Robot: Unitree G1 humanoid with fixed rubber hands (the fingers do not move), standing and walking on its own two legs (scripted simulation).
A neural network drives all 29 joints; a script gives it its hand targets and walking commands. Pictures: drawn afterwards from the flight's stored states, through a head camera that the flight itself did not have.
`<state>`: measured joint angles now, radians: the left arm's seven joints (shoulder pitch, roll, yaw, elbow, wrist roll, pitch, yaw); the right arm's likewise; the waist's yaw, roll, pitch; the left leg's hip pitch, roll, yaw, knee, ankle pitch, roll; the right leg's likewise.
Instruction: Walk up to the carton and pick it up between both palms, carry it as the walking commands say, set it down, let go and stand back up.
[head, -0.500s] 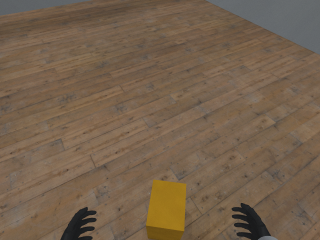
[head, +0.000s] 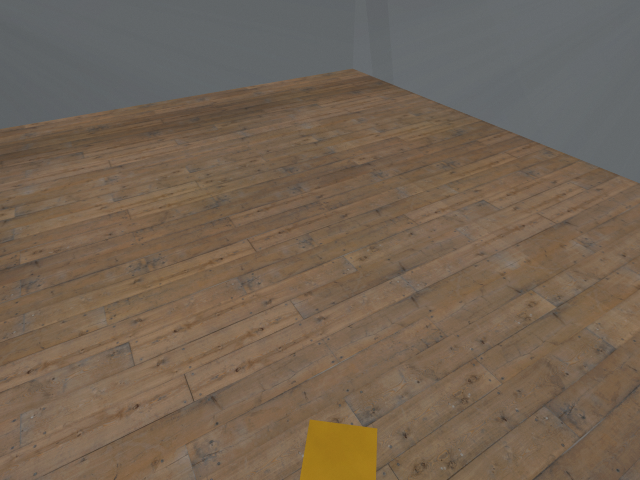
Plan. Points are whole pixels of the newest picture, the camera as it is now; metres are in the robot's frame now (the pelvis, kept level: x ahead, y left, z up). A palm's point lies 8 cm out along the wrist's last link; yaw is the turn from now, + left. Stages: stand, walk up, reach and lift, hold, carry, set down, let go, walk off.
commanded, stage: stand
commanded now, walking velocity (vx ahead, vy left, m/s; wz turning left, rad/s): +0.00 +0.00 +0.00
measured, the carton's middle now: out of the picture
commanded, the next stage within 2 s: none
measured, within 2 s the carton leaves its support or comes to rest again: neither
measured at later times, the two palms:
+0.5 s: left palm out of the picture +0.03 +0.29 -0.10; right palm out of the picture +0.03 -0.29 -0.10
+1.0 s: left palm out of the picture +0.01 +0.30 -0.11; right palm out of the picture +0.00 -0.30 -0.11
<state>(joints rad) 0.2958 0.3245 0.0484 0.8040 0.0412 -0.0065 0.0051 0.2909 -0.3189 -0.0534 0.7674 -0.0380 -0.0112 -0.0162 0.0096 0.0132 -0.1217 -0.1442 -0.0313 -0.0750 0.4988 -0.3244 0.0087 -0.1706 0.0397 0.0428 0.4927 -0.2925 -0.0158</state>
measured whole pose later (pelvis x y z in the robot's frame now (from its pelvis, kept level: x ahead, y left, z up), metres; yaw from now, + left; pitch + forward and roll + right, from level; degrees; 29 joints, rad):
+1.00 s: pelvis -0.05 +0.00 +0.01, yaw +0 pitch -4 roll +0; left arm 0.22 0.36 -0.01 1.06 0.02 -0.02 -0.01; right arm 0.25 -0.35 0.01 1.03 -0.01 -0.03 -0.01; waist 0.01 -0.01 -0.03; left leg -0.13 -0.03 -0.07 0.40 -0.20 0.01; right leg -0.17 0.03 0.06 0.41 -0.17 -0.01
